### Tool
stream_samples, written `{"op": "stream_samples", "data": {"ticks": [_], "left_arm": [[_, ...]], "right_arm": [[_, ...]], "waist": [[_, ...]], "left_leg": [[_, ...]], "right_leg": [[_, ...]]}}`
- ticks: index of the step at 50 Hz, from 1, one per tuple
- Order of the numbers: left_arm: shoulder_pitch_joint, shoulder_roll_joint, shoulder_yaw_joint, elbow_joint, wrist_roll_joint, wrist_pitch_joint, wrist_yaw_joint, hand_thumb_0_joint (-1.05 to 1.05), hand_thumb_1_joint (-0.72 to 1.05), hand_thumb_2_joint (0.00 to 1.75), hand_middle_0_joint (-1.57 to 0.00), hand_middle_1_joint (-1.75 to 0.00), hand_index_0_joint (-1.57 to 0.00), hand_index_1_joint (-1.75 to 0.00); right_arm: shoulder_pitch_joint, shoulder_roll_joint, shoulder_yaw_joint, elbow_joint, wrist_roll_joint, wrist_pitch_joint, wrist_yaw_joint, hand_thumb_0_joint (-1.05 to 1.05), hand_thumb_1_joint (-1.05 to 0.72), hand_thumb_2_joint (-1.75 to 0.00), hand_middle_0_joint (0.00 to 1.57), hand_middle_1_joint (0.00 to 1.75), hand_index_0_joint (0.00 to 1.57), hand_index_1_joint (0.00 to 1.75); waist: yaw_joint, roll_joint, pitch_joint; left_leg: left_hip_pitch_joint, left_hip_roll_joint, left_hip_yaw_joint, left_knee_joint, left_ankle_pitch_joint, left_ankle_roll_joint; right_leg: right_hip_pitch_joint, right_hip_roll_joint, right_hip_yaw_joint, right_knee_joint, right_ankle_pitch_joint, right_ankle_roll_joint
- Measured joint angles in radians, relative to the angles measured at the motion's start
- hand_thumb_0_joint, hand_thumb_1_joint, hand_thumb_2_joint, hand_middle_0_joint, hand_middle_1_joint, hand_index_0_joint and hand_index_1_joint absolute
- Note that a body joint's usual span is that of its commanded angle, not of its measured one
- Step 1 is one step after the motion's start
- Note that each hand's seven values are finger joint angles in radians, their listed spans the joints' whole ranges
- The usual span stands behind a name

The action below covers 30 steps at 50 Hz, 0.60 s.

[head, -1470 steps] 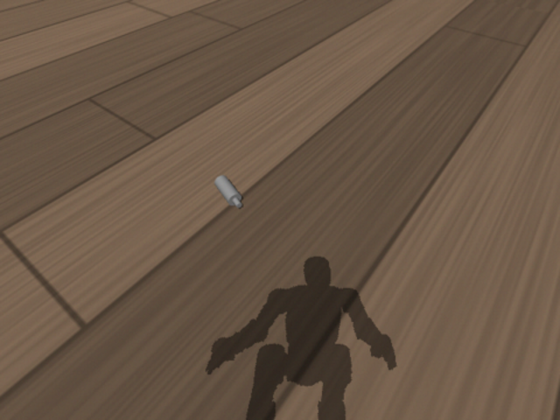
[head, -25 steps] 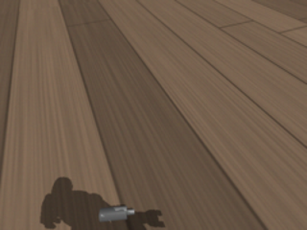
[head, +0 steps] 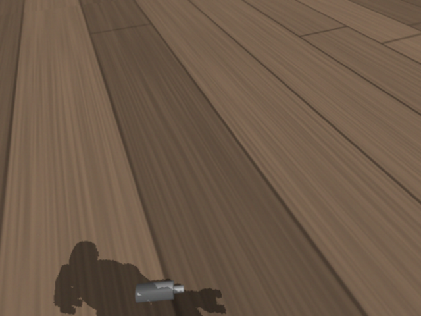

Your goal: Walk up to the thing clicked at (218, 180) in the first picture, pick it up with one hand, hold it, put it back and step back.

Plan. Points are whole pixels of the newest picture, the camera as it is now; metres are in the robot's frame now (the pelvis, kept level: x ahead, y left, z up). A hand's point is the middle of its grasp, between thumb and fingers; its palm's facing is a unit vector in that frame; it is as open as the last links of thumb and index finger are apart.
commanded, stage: stand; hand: left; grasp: from above
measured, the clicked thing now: (160, 290) +0.36 +0.22 -0.75
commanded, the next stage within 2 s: rise first in 0.30 s
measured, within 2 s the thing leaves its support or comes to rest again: neither
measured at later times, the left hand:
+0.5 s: hand out of the picture +0.09 +0.25 -0.16, palm faces +0.06 -0.94 -0.34, open 7.6 cm
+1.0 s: hand out of the picture +0.12 +0.27 -0.24, palm faces -0.15 -0.88 -0.46, open 13.7 cm
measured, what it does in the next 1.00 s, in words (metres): lowers itself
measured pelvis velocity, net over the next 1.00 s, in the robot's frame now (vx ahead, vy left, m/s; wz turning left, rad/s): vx -0.01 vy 0.01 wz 0.01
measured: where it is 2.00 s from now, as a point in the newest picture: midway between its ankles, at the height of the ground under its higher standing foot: outside the picture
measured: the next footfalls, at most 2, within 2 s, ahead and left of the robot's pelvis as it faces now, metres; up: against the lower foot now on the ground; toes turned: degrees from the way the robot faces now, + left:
none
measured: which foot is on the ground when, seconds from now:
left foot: down 0.00-1.00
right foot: down 0.00-1.00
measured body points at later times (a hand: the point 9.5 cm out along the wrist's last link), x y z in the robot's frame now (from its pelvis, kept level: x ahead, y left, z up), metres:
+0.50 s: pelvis -0.01 +0.00 -0.01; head +0.02 +0.00 +0.44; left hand +0.09 +0.30 -0.13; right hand +0.08 -0.29 -0.13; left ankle +0.00 +0.13 -0.75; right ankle +0.01 -0.14 -0.75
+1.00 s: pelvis -0.01 +0.01 -0.09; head +0.08 +0.03 +0.35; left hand +0.13 +0.31 -0.20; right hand +0.16 -0.25 -0.18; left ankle +0.00 +0.13 -0.75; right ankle +0.01 -0.14 -0.75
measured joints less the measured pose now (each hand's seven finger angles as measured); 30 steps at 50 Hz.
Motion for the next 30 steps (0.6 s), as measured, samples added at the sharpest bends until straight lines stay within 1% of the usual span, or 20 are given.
{"op": "stream_samples", "data": {"ticks": [21, 22, 23, 25, 27, 28, 30], "left_arm": [[-0.002, 0.001, 0.001, -0.002, 0.0, -0.001, 0.001, 0.0, 0.9, 0.9, -0.2, -0.3, -0.2, -0.31], [0.006, -0.002, 0.007, -0.026, -0.01, -0.001, 0.006, 0.0, 0.89, 0.9, -0.2, -0.31, -0.2, -0.31], [0.001, -0.01, 0.017, -0.054, -0.019, -0.008, 0.012, 0.01, 0.88, 0.9, -0.2, -0.32, -0.2, -0.33], [-0.051, -0.026, 0.05, -0.056, -0.019, -0.03, 0.017, 0.01, 0.84, 0.91, -0.2, -0.37, -0.19, -0.37], [-0.107, -0.031, 0.078, -0.047, 0.001, -0.03, 0.007, 0.01, 0.77, 0.92, -0.19, -0.45, -0.18, -0.45], [-0.13, -0.029, 0.093, -0.05, 0.017, -0.03, -0.003, 0.01, 0.72, 0.93, -0.18, -0.49, -0.17, -0.49], [-0.163, -0.019, 0.119, -0.056, 0.063, -0.033, -0.023, 0.01, 0.62, 0.94, -0.15, -0.59, -0.15, -0.59]], "right_arm": [[-0.01, 0.002, 0.0, -0.007, 0.001, -0.001, 0.001, 0.01, -0.91, -0.89, 0.2, 0.3, 0.21, 0.3], [0.006, 0.002, 0.004, -0.043, 0.015, 0.003, -0.006, 0.01, -0.91, -0.89, 0.2, 0.3, 0.21, 0.3], [0.027, 0.004, 0.006, -0.091, 0.029, -0.01, -0.015, 0.01, -0.92, -0.9, 0.2, 0.3, 0.2, 0.3], [0.048, 0.014, 0.009, -0.159, 0.045, -0.034, -0.028, 0.01, -0.93, -0.9, 0.2, 0.3, 0.2, 0.3], [0.05, 0.035, 0.004, -0.209, 0.045, -0.044, -0.033, 0.01, -0.94, -0.9, 0.2, 0.3, 0.2, 0.3], [0.05, 0.047, 0.0, -0.229, 0.043, -0.049, -0.035, 0.01, -0.94, -0.9, 0.2, 0.3, 0.2, 0.3], [0.053, 0.072, -0.008, -0.269, 0.034, -0.056, -0.033, 0.01, -0.94, -0.9, 0.2, 0.3, 0.2, 0.3]], "waist": [[0.001, 0.0, -0.003], [-0.002, 0.0, -0.013], [-0.002, 0.002, -0.015], [-0.001, 0.003, -0.009], [-0.003, 0.0, -0.01], [-0.005, -0.002, -0.015], [-0.013, -0.007, -0.036]], "left_leg": [[0.001, -0.001, -0.002, 0.002, 0.0, 0.001], [-0.025, -0.002, -0.006, 0.02, -0.006, 0.001], [-0.057, -0.003, -0.011, 0.048, -0.015, 0.002], [-0.12, -0.006, -0.02, 0.104, -0.033, 0.002], [-0.19, -0.005, -0.021, 0.164, -0.052, 0.0], [-0.227, -0.004, -0.021, 0.195, -0.062, -0.001], [-0.301, -0.002, -0.021, 0.258, -0.086, -0.003]], "right_leg": [[0.003, -0.001, -0.003, -0.001, 0.0, 0.001], [-0.02, -0.001, -0.006, 0.014, -0.005, 0.001], [-0.048, -0.001, -0.01, 0.037, -0.014, 0.001], [-0.104, -0.001, -0.018, 0.087, -0.031, 0.001], [-0.173, 0.002, -0.019, 0.144, -0.049, 0.001], [-0.209, 0.005, -0.019, 0.173, -0.058, 0.001], [-0.284, 0.009, -0.018, 0.235, -0.081, 0.0]]}}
